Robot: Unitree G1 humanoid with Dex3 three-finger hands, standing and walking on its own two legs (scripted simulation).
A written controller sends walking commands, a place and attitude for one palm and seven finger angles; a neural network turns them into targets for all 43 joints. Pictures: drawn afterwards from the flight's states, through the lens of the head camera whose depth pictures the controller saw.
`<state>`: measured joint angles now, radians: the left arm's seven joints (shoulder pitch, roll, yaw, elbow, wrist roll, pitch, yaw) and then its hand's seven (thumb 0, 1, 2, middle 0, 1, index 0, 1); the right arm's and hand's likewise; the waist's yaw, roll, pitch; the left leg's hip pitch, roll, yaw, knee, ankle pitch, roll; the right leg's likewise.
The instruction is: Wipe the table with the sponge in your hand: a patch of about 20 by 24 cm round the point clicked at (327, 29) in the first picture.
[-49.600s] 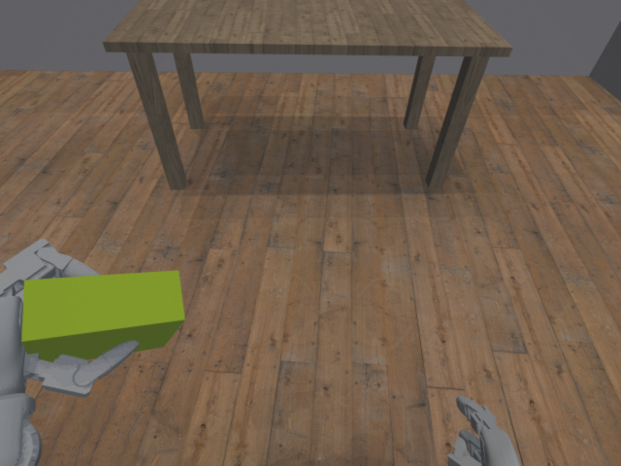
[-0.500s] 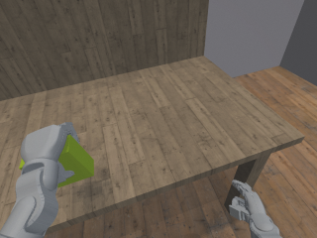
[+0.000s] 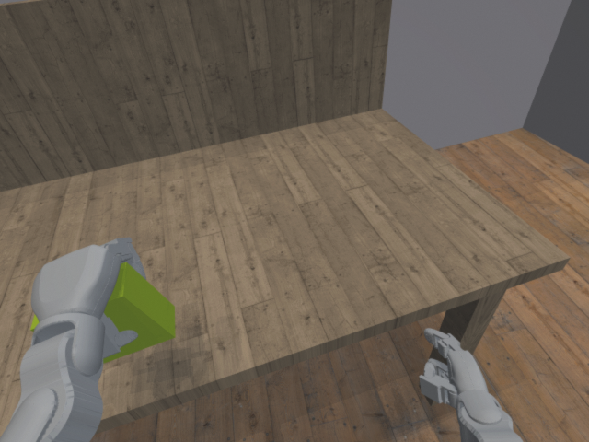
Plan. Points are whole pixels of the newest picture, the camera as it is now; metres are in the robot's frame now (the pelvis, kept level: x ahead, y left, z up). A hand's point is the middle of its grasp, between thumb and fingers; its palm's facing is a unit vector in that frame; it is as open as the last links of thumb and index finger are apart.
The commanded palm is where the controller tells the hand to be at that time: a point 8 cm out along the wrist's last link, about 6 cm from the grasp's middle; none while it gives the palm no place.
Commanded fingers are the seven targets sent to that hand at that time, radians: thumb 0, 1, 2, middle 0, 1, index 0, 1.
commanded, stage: bring the sponge back beside the body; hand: left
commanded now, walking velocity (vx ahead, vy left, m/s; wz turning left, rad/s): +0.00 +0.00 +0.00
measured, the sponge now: (121, 323) +0.22 +0.28 +0.08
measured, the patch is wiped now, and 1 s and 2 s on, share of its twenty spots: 1.00 1.00 1.00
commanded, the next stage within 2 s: step back with the hand held close in 0.86 s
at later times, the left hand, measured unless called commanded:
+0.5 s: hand (101, 325) +0.19 +0.28 +0.12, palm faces +0.15 -0.18 -0.97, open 9.4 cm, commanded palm +0.15 +0.27 +0.19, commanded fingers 0.00 0.10 1.30 -1.20 -1.60 -1.20 -1.60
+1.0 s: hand (99, 330) +0.19 +0.28 +0.11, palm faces +0.13 -0.18 -0.97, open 9.4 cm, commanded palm +0.15 +0.28 +0.17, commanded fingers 0.00 0.10 1.30 -1.20 -1.60 -1.20 -1.60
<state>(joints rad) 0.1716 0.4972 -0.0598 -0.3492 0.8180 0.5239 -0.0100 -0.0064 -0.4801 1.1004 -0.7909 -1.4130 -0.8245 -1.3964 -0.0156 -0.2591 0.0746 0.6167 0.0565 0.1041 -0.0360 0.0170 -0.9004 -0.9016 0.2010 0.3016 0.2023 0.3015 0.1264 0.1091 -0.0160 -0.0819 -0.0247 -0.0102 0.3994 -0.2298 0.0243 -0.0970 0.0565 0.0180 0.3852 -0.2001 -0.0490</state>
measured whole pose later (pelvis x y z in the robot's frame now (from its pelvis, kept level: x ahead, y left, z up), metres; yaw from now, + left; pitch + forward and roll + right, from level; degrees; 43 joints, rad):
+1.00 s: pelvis -0.01 +0.00 +0.00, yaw +0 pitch -6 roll +0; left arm 0.29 0.49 -0.03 -0.38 0.81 0.50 0.01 -0.01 -0.48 1.10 -0.79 -1.41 -0.82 -1.40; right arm 0.00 -0.27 0.06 0.62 0.05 0.09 -0.05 0.02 -0.90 -0.90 0.20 0.30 0.20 0.30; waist 0.12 0.11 -0.01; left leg -0.09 -0.02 -0.01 0.42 -0.23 0.02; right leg -0.09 0.06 0.02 0.39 -0.20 -0.05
